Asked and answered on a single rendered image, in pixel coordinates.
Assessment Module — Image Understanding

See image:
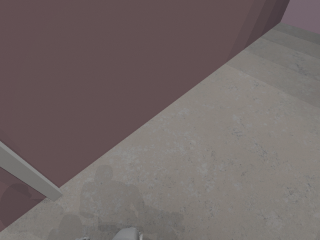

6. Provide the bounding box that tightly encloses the robot left thigh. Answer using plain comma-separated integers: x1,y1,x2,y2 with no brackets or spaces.
112,228,144,240

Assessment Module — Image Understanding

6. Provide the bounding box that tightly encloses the panel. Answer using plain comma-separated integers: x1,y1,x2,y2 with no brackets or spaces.
0,141,63,202

